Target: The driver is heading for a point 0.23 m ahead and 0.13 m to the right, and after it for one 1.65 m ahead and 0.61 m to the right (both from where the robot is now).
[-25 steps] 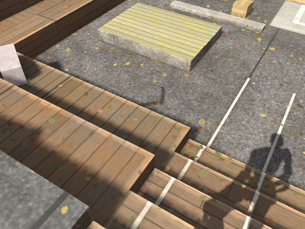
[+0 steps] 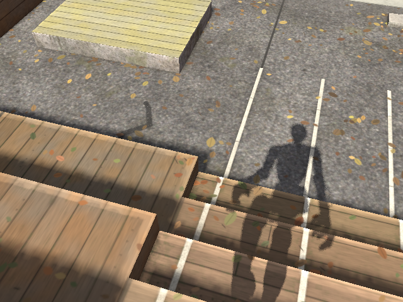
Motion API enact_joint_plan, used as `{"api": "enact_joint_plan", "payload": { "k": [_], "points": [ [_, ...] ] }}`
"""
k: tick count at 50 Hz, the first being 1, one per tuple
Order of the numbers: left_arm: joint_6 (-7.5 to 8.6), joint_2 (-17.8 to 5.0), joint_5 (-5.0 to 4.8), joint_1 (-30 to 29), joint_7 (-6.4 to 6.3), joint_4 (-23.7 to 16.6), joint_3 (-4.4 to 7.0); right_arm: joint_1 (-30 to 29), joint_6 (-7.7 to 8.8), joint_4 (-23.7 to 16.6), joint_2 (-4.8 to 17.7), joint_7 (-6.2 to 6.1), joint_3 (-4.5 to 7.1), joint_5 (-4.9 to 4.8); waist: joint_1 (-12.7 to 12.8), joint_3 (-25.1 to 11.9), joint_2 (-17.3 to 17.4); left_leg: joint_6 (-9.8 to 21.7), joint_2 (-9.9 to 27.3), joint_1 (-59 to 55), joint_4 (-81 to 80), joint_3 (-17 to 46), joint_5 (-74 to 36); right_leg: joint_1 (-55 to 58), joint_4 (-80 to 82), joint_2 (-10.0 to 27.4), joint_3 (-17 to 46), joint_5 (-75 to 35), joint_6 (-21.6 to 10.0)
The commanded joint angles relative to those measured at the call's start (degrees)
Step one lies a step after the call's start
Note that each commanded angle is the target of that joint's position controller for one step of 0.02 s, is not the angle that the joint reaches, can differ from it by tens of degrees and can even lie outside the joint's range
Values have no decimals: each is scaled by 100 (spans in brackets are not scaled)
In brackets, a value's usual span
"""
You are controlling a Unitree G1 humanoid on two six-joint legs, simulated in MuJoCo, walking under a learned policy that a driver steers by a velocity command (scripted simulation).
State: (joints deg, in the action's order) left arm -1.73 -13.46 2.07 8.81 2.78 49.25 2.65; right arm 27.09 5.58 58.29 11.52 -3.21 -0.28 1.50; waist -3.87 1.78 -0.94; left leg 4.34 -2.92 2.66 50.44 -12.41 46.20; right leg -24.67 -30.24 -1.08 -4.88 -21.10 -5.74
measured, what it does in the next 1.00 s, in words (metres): goes down, turning right: right foot 0.15 m lower, then left foot 0.15 m lower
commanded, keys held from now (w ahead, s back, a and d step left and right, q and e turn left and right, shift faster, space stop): w+e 0.02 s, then e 0.94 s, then no key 0.04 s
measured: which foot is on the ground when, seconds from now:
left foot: down 0.00-0.04, up 0.06-0.68, down 0.70-1.00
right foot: up 0.00-0.02, down 0.04-0.70, up 0.72-1.00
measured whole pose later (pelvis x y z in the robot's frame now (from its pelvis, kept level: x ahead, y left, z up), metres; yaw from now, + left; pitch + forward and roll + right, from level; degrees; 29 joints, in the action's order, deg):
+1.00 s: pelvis +0.26 +0.15 -0.23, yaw -35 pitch -3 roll +0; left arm -7.4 -13.5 2.8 7.8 -1.1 34.3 1.8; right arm 20.4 -1.0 44.6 12.1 -3.1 -0.2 0.7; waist -1.8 0.4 -3.5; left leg 3.2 1.2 21.6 30.9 -5.1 6.2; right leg -56.0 -134.7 -10.2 -0.6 26.5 2.8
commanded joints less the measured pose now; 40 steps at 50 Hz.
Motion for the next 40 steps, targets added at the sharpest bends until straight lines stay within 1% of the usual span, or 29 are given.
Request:
{"api": "enact_joint_plan", "payload": {
  "k": [1,2,3,4,5,6,7,8,9,10,11,13,14,16,18,22,24,27,28,30,32,33,34,35,36,37,38,39,40],
  "points": [
    [54,-506,26,884,-172,208,115,517,-200,47,808,-144,173,162,345,333,274,204,1256,250,1794,796,-6799,857,980,-134,-257,1098,-209],
    [159,-594,108,2043,-199,554,204,228,-277,34,724,-140,190,78,1106,-54,-88,95,876,777,4076,552,-5969,1995,1749,71,11,292,-605],
    [218,-1132,37,2473,-190,740,362,-53,-253,-224,493,-55,218,36,1186,-336,-1388,-129,-1,3222,6657,216,-411,4054,550,901,841,-2724,-963],
    [272,-1363,-120,2628,-178,551,362,198,-195,-647,558,-95,209,-247,873,-1426,-1025,-243,209,4991,7090,961,-46,5903,-1075,2054,2263,-5310,-1681],
    [239,-1376,-279,2383,-209,272,408,-198,-206,-823,830,-114,226,-207,1110,-1876,-53,-374,429,5537,6804,1206,-606,5933,-440,2446,2774,-4297,-2131],
    [154,-1321,-257,1954,-316,174,406,-430,-227,-929,968,-106,238,-59,961,-1296,259,-420,491,5977,6480,1367,-1121,5071,218,2555,3039,-2093,-2438],
    [127,-1122,-184,1533,-422,123,326,-677,-277,-1027,971,-45,257,45,669,-874,244,-508,675,6006,5622,1531,-1256,4060,654,2573,3435,237,-2432],
    [167,-849,-149,1249,-420,-25,208,-810,-414,-930,1109,-38,365,166,438,-290,837,-550,806,5417,5009,1537,-1336,2780,696,2435,3294,-138,-2220],
    [275,-792,-93,1184,-361,22,118,-832,-528,-918,978,-36,386,132,215,91,1025,-584,894,4821,3776,1665,-2313,1682,760,1933,2805,-252,-1835],
    [380,-828,-130,1054,-364,16,111,-934,-614,-936,800,-31,366,84,85,314,791,-723,868,4064,2718,1610,-2961,719,867,1451,2341,-524,-1579],
    [440,-937,-183,1025,-376,-20,102,-1220,-670,-1086,637,34,339,99,99,299,573,-751,737,3291,1634,1366,-3585,52,952,994,1918,-692,-1302],
    [434,-905,-171,1050,-400,-16,105,-926,-697,-951,306,95,264,134,87,-310,-240,-605,517,2518,1217,1171,-4240,237,343,685,1604,-2340,-985],
    [405,-896,-116,990,-391,-121,101,-518,-695,-795,402,125,308,55,-6,-732,-454,-486,469,2369,1590,1145,-4856,463,56,651,1595,-2480,-900],
    [275,-813,-153,966,-390,-348,103,-938,-690,-965,650,118,381,78,133,-662,-294,-414,488,2672,1519,1207,-4643,635,-148,579,1809,-1925,-853],
    [214,-753,-94,1690,-499,-209,102,-1867,-684,-1362,765,92,439,112,604,-340,-300,-467,638,4427,1439,1784,-4404,2053,-412,823,2762,-737,-1255],
    [229,-991,28,2157,-554,-303,194,-2795,-563,-1848,860,135,477,88,875,-34,-275,-637,524,5635,991,2148,-4044,2700,-742,1023,3873,826,-1605],
    [263,-1118,-2,1994,-566,-490,228,-2822,-492,-1889,839,185,471,89,784,-55,-274,-608,471,5336,745,2231,-4144,2314,-841,1011,4085,844,-1594],
    [347,-1066,-44,1648,-582,-649,203,-2838,-376,-1944,967,174,516,52,696,-7,-417,-603,352,4626,328,2231,-4542,1518,-1291,764,4003,1210,-1381],
    [327,-886,-64,1381,-611,-751,151,-2778,-368,-2043,798,246,417,82,604,40,-110,-614,257,3792,-750,2101,-5707,692,-1379,295,3564,2637,-1000],
    [235,-799,-119,954,-643,-854,113,-2451,-388,-1970,460,405,329,-55,488,-35,-295,-597,155,1673,-1838,1847,-6669,-505,-1369,-185,3006,4048,-498],
    [118,-750,-50,1168,-745,-777,129,-1911,-411,-1812,481,410,361,-291,448,221,-436,-600,635,942,-3118,2082,-7374,-396,-1888,-272,3091,4786,-362],
    [102,-777,-5,1297,-737,-729,146,-1561,-388,-1684,622,351,433,-329,401,252,-329,-630,796,518,-3747,2025,-7642,-333,-2347,-394,3040,4867,-293],
    [109,-808,59,1520,-661,-669,176,-1164,-360,-1534,822,298,521,-276,337,84,-92,-693,828,-96,-3892,1900,-7211,-386,-3030,-581,2825,4949,-204],
    [152,-697,61,1761,-527,-606,179,-601,-311,-1340,1009,288,577,-132,183,-223,397,-750,981,-807,-3755,1984,-7037,-648,-4305,-935,2360,6002,-77],
    [132,-316,-138,2118,-418,-627,174,-104,-263,-1293,1222,336,542,11,337,-846,1012,-825,1489,-1781,-1795,2163,-8958,-1723,-6594,-1268,1610,7735,119],
    [61,-203,-319,2366,-479,-902,157,29,-289,-1383,1363,410,532,-78,550,-1268,1577,-684,2236,-2083,-1209,2982,-9793,-2667,-8300,-1202,1278,7931,196],
    [48,-322,-260,2363,-544,-998,182,-28,-290,-1487,1755,419,671,-235,562,-1582,1811,-199,2807,-2050,-1815,4018,-8116,-3383,-9300,-1031,1152,7172,283],
    [81,-496,-109,1623,-551,-1218,170,-536,-231,-1639,1897,303,746,-296,424,-1409,2263,525,3097,-1658,-2911,4768,-4817,-4259,-9800,-724,674,6153,436],
    [36,-835,126,588,-466,-1276,266,-896,-327,-1796,1248,150,561,-298,102,-926,1427,532,2548,-777,-3392,4171,-2426,-4289,-9686,-543,702,5382,500]
  ]
}}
